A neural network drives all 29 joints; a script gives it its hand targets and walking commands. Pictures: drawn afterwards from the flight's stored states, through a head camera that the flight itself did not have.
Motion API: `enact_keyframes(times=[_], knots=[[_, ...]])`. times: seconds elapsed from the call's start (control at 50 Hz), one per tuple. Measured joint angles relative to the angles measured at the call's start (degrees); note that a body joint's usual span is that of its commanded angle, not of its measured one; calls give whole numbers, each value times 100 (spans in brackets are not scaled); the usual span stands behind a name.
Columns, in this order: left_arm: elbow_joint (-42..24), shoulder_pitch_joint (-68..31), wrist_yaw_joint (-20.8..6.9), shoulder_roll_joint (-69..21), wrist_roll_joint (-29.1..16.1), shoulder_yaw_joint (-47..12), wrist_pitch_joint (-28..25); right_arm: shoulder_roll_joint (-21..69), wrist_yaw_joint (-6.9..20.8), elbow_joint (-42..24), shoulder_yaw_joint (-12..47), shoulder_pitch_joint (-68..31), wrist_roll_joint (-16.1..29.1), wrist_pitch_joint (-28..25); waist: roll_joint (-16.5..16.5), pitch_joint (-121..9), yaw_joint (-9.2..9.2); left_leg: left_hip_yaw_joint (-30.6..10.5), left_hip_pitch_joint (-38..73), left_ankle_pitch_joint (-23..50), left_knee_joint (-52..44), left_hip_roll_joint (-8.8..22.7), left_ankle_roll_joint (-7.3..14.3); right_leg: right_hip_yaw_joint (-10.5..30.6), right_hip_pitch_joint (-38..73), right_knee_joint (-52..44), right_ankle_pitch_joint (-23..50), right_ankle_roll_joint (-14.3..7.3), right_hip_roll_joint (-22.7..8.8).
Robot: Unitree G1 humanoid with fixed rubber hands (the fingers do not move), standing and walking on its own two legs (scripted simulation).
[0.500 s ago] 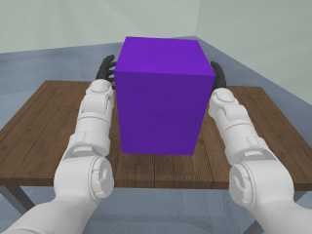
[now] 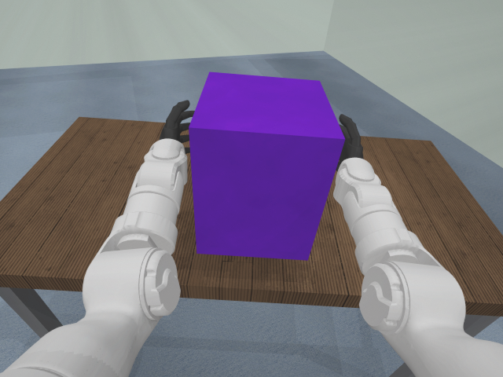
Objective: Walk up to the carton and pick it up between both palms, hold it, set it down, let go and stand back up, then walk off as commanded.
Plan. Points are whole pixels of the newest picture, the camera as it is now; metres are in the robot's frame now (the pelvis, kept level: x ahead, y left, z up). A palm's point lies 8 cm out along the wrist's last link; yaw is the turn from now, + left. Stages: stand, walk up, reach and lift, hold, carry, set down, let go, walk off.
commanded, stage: set down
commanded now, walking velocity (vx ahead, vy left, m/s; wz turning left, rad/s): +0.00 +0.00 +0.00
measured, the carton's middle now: (258, 166) +0.44 -0.02 +0.15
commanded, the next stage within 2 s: none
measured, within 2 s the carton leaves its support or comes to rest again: rests again in 1.28 s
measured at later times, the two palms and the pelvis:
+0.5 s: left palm (172, 164) +0.44 +0.14 +0.15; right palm (336, 170) +0.41 -0.15 +0.16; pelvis +0.01 +0.00 +0.00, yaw -1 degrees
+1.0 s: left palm (183, 171) +0.45 +0.12 +0.12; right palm (342, 180) +0.41 -0.17 +0.13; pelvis +0.02 +0.00 +0.00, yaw -1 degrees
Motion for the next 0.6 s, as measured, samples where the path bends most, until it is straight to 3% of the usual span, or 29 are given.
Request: enact_keyframes(times=[0.2,0.4,0.6], knots=[[20,52,18,-164,33,201,-281,36,66,-445,-24,282,-90,-17,102,46,92,130,-103,24,-65,-2,32,128,-183,6,32,25,0],[31,194,-40,-205,44,388,-592,218,185,-534,-470,249,-627,-140,-29,14,163,107,-270,76,-157,-39,37,105,-365,-23,38,29,-40],[-204,593,16,-242,-156,5,-609,347,262,-677,-551,612,-783,-312,-7,-130,138,69,-435,-82,3,-10,18,62,-466,22,-75,35,-12]])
